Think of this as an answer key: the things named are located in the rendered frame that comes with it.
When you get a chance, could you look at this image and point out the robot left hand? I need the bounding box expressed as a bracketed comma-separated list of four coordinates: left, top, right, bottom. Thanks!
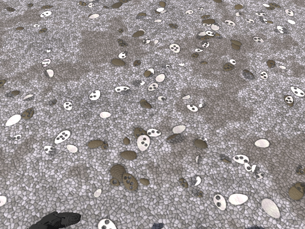
[27, 211, 81, 229]

